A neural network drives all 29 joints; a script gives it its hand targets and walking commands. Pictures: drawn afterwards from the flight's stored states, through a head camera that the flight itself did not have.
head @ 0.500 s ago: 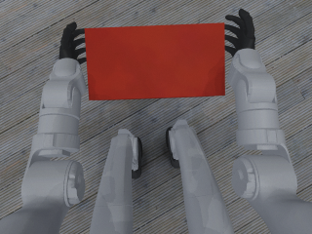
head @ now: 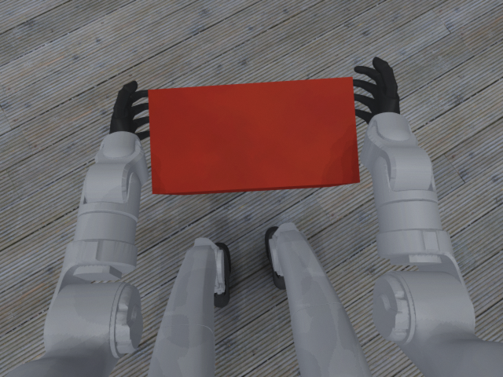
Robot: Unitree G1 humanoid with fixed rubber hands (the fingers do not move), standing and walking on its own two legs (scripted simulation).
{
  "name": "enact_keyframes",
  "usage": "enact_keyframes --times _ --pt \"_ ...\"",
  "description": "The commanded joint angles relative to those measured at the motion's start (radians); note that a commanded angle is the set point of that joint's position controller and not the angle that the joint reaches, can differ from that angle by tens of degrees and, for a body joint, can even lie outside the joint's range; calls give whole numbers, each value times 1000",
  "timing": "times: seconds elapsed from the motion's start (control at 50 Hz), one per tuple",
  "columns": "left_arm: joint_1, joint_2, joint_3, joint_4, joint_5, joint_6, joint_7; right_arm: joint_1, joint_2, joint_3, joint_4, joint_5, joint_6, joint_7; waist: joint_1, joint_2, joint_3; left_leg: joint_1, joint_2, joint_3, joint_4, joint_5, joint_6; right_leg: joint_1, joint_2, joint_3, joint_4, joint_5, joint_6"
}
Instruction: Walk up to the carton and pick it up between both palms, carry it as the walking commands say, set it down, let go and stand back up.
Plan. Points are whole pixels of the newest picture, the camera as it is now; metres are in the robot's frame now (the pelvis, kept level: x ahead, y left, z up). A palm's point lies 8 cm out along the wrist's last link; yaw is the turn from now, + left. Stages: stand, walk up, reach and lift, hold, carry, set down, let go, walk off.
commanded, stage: reach and lift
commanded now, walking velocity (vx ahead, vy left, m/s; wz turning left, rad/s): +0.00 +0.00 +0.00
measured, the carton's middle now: (253, 146) +0.44 -0.04 -0.13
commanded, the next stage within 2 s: none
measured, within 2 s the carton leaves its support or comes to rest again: neither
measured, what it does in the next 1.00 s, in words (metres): rises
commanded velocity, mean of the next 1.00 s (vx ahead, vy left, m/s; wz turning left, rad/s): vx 0.00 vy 0.00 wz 0.00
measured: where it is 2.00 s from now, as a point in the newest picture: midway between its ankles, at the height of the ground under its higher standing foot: (250, 277)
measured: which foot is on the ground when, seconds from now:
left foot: down 0.00-1.00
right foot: down 0.00-1.00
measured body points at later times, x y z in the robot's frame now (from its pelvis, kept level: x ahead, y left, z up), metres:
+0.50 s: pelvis +0.02 -0.01 +0.05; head +0.14 -0.03 +0.48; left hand +0.45 +0.14 +0.03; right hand +0.42 -0.23 +0.05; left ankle +0.14 +0.09 -0.64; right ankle +0.17 -0.12 -0.64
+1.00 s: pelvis +0.15 -0.04 +0.10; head +0.06 -0.04 +0.54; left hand +0.45 +0.14 +0.11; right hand +0.44 -0.23 +0.14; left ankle +0.14 +0.09 -0.64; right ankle +0.17 -0.12 -0.64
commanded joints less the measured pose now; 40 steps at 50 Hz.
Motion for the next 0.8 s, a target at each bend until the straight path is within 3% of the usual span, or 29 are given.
enact_keyframes --times 0.0,0.02,0.04,0.06,0.12,0.18,0.2,0.22,0.24,0.26,0.28,0.32,0.34,0.36,0.38,0.4,0.42,0.44,0.48,0.5,0.52,0.56,0.58,0.6,0.64,0.66,0.7,0.76,0.78 --pt "-971 -984 -607 -393 -187 -89 -471 -732 1015 613 -133 226 -58 485 12 85 -2244 426 -12 -182 -297 -110 2 617 60 56 -148 36 -33" --pt "-942 -1039 -645 -373 -215 -82 -474 -758 993 634 -220 240 -63 488 -28 58 -2348 529 -5 -191 -318 -81 -7 649 64 31 -157 91 -23" --pt "-974 -980 -596 -367 -192 -87 -479 -790 1005 617 -189 220 -60 489 -9 31 -2289 450 -6 -174 -309 -97 4 660 61 58 -171 36 -22" --pt "-988 -1009 -635 -410 -223 -86 -479 -807 1000 656 -260 245 -58 491 -31 19 -2393 515 -11 -185 -324 -77 5 724 64 55 -187 59 -19" --pt "-946 -1005 -523 -291 -196 -86 -496 -895 1017 669 -268 248 -56 486 36 -50 -2261 404 -20 -147 -335 -84 29 798 50 105 -231 -18 -17" --pt "-962 -1060 -587 -349 -214 -79 -507 -793 997 622 -226 239 -53 494 -34 41 -2292 577 -6 -185 -387 -96 5 771 51 57 -255 43 -29" --pt "-1042 -1024 -589 -418 -226 -87 -504 -817 1026 623 -196 243 -50 497 -17 52 -2288 574 -5 -197 -396 -109 8 770 48 72 -256 31 -32" --pt "-1083 -1023 -616 -423 -231 -83 -504 -744 1030 570 -107 221 -41 502 -53 82 -2265 590 5 -201 -424 -145 -6 755 48 60 -275 39 -39" --pt "-1008 -1048 -594 -313 -221 -76 -511 -747 1001 581 -106 224 -45 503 -53 78 -2197 582 14 -207 -425 -184 -5 708 42 56 -269 -2 -39" --pt "-1033 -1029 -601 -349 -216 -70 -514 -753 1020 581 -142 225 -42 505 -57 81 -2251 639 12 -212 -445 -180 -2 746 42 61 -288 16 -32" --pt "-980 -1019 -549 -243 -187 -70 -520 -738 1050 548 -39 208 -37 513 -23 60 -2089 531 23 -202 -461 -226 3 712 39 66 -304 -44 -31" --pt "-960 -1025 -507 -221 -194 -76 -530 -790 1079 589 -109 228 -33 518 9 -39 -2113 555 17 -185 -471 -183 25 797 37 82 -334 -60 -14" --pt "-920 -991 -457 -168 -164 -79 -538 -772 1118 605 -82 226 -29 518 66 -54 -2031 457 11 -141 -472 -168 37 827 34 105 -356 -110 -11" --pt "-891 -1020 -437 -57 -151 -84 -547 -773 1123 587 -24 218 -33 522 56 -91 -1870 388 19 -140 -483 -212 41 781 30 93 -364 -141 -3" --pt "-881 -1026 -442 -170 -167 -93 -559 -778 1162 627 -113 238 -33 524 100 -99 -2046 464 11 -123 -500 -123 38 907 35 100 -385 -73 1" --pt "-857 -1056 -433 -101 -162 -87 -567 -763 1137 587 -45 218 -34 526 54 -104 -1888 411 16 -140 -489 -148 40 814 33 90 -370 -89 -6" --pt "-901 -1061 -418 -77 -145 -90 -575 -743 1143 543 -5 208 -39 528 62 -39 -1825 389 15 -136 -490 -185 31 791 24 96 -376 -118 -11" --pt "-945 -1091 -472 -255 -186 -93 -577 -701 1171 577 -69 235 -38 529 52 -10 -2015 566 8 -118 -494 -45 26 906 31 93 -391 12 -17" --pt "-937 -1136 -478 -278 -173 -81 -578 -622 1170 480 -7 204 -41 533 -6 71 -1887 559 19 -154 -512 -49 17 829 29 81 -394 55 -33" --pt "-916 -1180 -507 -287 -194 -82 -584 -639 1183 508 -76 225 -49 526 -16 70 -1879 578 18 -158 -513 -28 22 863 25 90 -396 65 -36" --pt "-873 -1163 -444 -155 -162 -73 -582 -616 1200 463 19 198 -39 532 -6 16 -1670 496 26 -160 -526 -92 31 783 26 88 -399 5 -26" --pt "-730 -1156 -339 -37 -99 -59 -598 -593 1208 443 -5 162 -28 539 37 -33 -1473 395 17 -119 -555 -119 44 818 25 91 -445 -61 -11" --pt "-693 -1117 -247 105 -57 -57 -608 -526 1199 363 161 112 -12 541 27 -57 -1165 259 30 -108 -566 -203 50 698 7 101 -465 -179 -10" --pt "-671 -1109 -197 111 -42 -56 -619 -543 1203 381 125 114 -6 547 84 -48 -1128 273 26 -81 -578 -189 51 727 11 98 -485 -200 -6" --pt "-616 -1099 -150 216 1 -24 -636 -514 1182 307 184 72 25 547 61 -31 -986 258 25 -74 -595 -249 52 717 0 112 -527 -298 -4" --pt "-617 -1101 -155 190 3 -29 -636 -496 1190 307 194 70 27 556 69 -28 -1011 307 34 -90 -619 -219 51 735 3 95 -534 -250 2" --pt "-656 -1064 -172 155 23 -18 -646 -411 1174 234 279 30 39 561 36 72 -960 337 47 -95 -665 -205 38 768 -3 87 -551 -183 -7" --pt "-518 -1039 -112 214 66 10 -648 -273 1173 164 335 -17 68 548 44 53 -861 324 50 -53 -694 -127 37 818 -20 85 -603 -95 -2" --pt "-504 -1065 -189 148 21 8 -650 -239 1207 227 278 13 73 548 16 40 -945 448 46 -61 -690 26 31 833 -18 79 -610 42 2"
